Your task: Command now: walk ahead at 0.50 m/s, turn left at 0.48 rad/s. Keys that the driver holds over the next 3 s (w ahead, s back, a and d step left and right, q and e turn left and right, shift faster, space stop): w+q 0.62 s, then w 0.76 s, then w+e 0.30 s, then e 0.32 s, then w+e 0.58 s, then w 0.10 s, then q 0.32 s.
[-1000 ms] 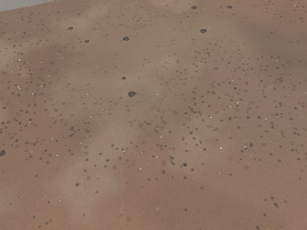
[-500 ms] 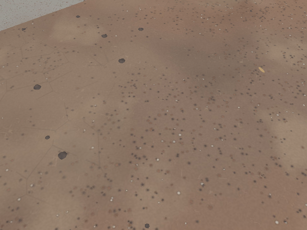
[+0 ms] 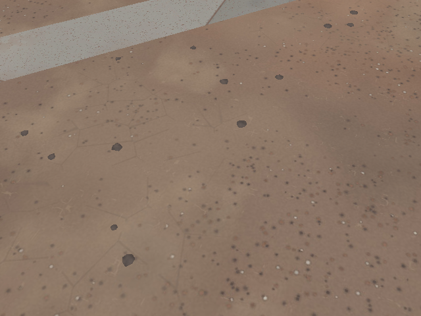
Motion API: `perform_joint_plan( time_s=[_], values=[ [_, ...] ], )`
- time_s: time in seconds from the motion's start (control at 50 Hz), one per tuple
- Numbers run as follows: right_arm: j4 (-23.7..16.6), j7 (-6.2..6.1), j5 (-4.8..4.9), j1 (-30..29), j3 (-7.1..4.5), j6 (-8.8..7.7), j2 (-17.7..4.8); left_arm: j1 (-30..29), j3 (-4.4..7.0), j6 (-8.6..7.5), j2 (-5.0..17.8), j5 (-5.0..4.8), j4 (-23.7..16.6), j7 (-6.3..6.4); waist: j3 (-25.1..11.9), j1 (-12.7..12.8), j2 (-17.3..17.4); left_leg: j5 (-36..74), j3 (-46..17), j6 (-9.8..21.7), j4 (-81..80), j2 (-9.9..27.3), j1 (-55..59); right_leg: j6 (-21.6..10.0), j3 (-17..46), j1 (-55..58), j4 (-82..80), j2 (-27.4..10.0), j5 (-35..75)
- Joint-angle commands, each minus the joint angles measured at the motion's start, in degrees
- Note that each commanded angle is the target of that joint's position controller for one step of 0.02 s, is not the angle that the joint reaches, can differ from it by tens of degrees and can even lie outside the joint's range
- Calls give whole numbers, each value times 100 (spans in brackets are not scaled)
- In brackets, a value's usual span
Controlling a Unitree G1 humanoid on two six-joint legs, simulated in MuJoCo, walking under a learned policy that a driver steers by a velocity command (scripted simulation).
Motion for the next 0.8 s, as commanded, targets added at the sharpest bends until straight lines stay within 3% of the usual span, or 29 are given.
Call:
perform_joint_plan(
  time_s=[0.02,0.1,0.14,0.18,0.2,0.22,0.24,0.26,0.28,0.3,0.32,0.34,0.36,0.38,0.4,0.44,0.5,0.56,0.62,0.7,0.72,0.74,0.76,0.78,0.8],
  values=[
    [-376,81,-32,-5,25,8,-15,-478,190,-131,778,3,-352,72,154,-210,-654,914,-234,-18,-730,232,-232,-945,615,47,-1084,-1563,1275],
    [-658,229,-43,-781,81,-6,13,-228,268,-65,1014,-75,-207,117,369,58,-556,1430,150,128,-1832,89,5,-767,41,295,-1066,-1580,1244],
    [-809,280,-36,-1037,69,11,-64,-101,309,-2,1111,-146,-119,117,463,118,-561,1185,252,259,-2120,48,-51,-682,-77,674,-922,-1695,1315],
    [-930,320,-46,-1107,25,24,-176,-55,350,79,1231,-206,-60,119,435,59,-616,680,469,442,-2291,-122,92,-582,-214,1022,-517,-1778,2136],
    [-951,324,-51,-968,-28,34,-269,-84,374,121,1331,-230,-59,129,273,-64,-703,366,659,558,-2307,-320,433,-517,-305,1128,-101,-1769,3142],
    [-875,315,-41,-516,-124,44,-417,-141,387,178,1405,-256,-68,138,-35,-350,-747,177,872,696,-2386,-593,1096,-422,-438,1123,646,-1685,4114],
    [-638,272,-16,377,-300,52,-696,-181,350,223,1344,-272,-87,148,-494,-830,-631,433,991,889,-2707,-928,2351,-241,-633,769,1848,-1450,4437],
    [-409,156,8,1323,-528,106,-1241,-53,251,197,1113,-127,-176,173,-1015,-1174,-60,608,-17,1204,-2824,-462,4079,80,-688,-580,3642,-1208,2910],
    [-489,124,30,1048,-586,64,-1896,415,-17,45,249,81,-525,126,-1406,-391,1463,-447,-3396,2255,-3584,934,5625,455,-63,-3077,5627,-9,-2152],
    [-705,173,-19,1224,-444,-34,-1470,-143,17,-174,702,-158,-584,61,-2098,-837,698,-1171,-4622,2420,-4426,1306,5914,342,1258,-3656,6200,66,-2356],
    [-628,192,-60,1087,-348,-121,-1113,-639,83,-274,954,-364,-725,21,-1328,-894,377,-790,-3867,2142,-4507,1200,5510,198,1265,-4153,6151,-173,-1815],
    [-657,179,-33,806,-293,-163,-933,-702,50,-333,885,-279,-704,53,-896,-689,45,-306,-3169,1946,-4432,955,4739,93,1265,-3995,5709,-429,-1321],
    [-740,157,-55,377,-229,-163,-718,-681,81,-336,910,-112,-629,100,-600,-437,-104,299,-2602,1787,-4423,734,3922,98,1287,-3561,5201,-615,-991],
    [-861,130,-131,114,-168,-161,-563,-572,127,-274,972,-54,-593,103,-497,-221,-31,806,-2247,1725,-4529,571,3345,101,1336,-3106,4922,-727,-784],
    [-924,109,-162,21,-161,-163,-548,-521,141,-199,956,-37,-598,92,-462,-122,15,1062,-2125,1745,-4649,508,3035,142,1328,-2869,4710,-732,-685],
    [-914,49,-120,101,-188,-195,-632,-572,108,-88,789,7,-642,90,-360,-78,-73,1602,-1787,1794,-4773,401,2653,289,1212,-2747,4212,-669,-447],
    [-825,-65,-67,363,-233,-189,-769,-1166,21,-51,577,30,-821,79,-131,-248,-60,1648,-1364,1602,-4813,131,2418,464,1149,-2776,3013,-487,643],
    [-753,-114,-35,602,-239,-140,-769,-1766,-47,-95,466,-33,-960,-4,-5,-498,117,1109,-1228,1364,-4739,-77,2263,487,1091,-2367,1806,-198,1572],
    [-646,-125,3,902,-250,-93,-773,-2132,-30,-156,578,-111,-1096,-87,53,-637,183,803,-1584,1306,-4483,64,2517,426,1179,-2185,1291,-54,1645],
    [-564,-147,-46,1003,-226,-38,-666,-1822,42,-259,767,-105,-1034,-172,-14,-479,440,1170,-1970,1159,-3879,347,3201,123,1109,-1834,945,-52,975],
    [-583,-138,-50,936,-201,-27,-604,-1432,95,-282,832,-80,-927,-152,-152,-252,474,1720,-1903,1059,-3536,204,3217,-28,962,-1287,716,37,926],
    [-636,-116,-79,892,-125,-40,-405,-832,178,-312,1025,-7,-813,-122,-643,40,377,2105,-1660,881,-2690,-95,3016,-288,1156,-249,793,-232,995],
    [-748,-121,-188,1070,-15,-62,-159,40,259,-313,1381,62,-732,-95,-1500,289,-375,974,-1216,639,-1048,-526,2099,-742,2262,1362,1029,-1208,1071],
    [-764,-121,22,1869,57,-127,74,554,366,-229,1685,27,-404,-158,-1961,4,-2357,-1865,-685,244,691,-1243,113,-1631,4940,2804,241,-2209,-498],
    [-663,-127,69,1573,-24,-152,-489,497,228,-209,1136,-159,-455,-183,-1420,205,-1571,-1895,-978,221,1294,-901,-611,-1496,5272,2580,-101,-2183,-1839]
  ],
)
